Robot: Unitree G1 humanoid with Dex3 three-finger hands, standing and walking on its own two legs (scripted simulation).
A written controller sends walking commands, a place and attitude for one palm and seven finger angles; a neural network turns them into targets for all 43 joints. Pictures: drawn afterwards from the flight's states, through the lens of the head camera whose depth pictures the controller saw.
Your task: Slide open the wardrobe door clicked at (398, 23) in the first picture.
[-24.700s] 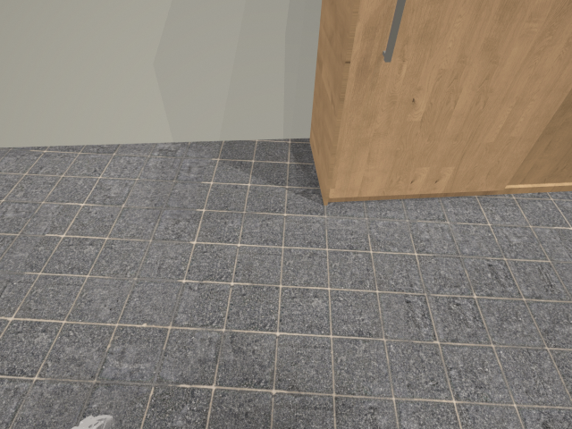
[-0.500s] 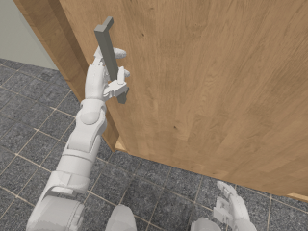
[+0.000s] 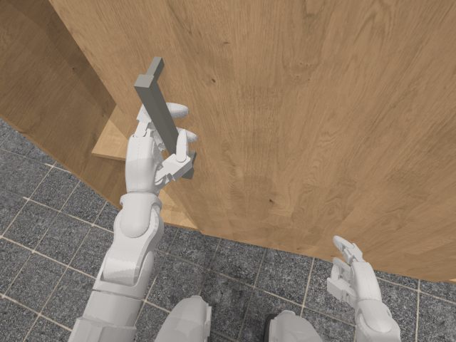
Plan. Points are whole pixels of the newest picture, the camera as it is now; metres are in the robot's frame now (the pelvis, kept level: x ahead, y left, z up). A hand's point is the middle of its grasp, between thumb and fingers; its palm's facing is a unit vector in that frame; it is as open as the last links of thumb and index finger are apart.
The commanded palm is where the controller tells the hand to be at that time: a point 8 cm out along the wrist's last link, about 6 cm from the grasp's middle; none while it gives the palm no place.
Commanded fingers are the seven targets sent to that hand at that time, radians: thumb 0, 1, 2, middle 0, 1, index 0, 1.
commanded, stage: step sideways, sliding the door along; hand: left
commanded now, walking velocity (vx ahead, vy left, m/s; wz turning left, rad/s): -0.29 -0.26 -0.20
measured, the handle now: (175, 129) +0.40 +0.13 +0.10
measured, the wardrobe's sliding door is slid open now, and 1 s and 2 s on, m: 0.31 0.44 0.44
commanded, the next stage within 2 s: stop walking and hold the door there in 0.66 s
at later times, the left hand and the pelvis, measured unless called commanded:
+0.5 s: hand (275, 166) +0.35 -0.03 +0.11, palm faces +0.19 -0.98 -0.08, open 6.0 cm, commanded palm +0.31 -0.05 +0.11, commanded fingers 0.00 0.90 0.90 -0.45 -1.40 -0.45 -1.40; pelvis -0.05 -0.15 +0.00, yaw -6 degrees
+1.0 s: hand (271, 166) +0.35 -0.02 +0.11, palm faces +0.38 -0.88 -0.29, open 6.0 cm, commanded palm +0.31 +0.01 +0.09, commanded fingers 0.00 0.90 0.90 -0.45 -1.40 -0.45 -1.40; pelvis -0.06 -0.28 +0.00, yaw -9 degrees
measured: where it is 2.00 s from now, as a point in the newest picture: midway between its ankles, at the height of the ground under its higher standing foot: outside the picture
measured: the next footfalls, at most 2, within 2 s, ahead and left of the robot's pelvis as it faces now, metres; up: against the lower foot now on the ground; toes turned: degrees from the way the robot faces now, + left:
left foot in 0.10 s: +0.03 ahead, +0.11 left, +0.00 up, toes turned +8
right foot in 0.36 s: +0.03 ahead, -0.27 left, +0.00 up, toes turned -9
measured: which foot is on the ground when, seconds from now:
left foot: up 0.00-0.08, down 0.10-0.36, up 0.38-0.52, down 0.54-0.86, up 0.88-1.00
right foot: down 0.00-0.10, up 0.12-0.34, down 0.36-0.54, up 0.56-0.84, down 0.86-1.00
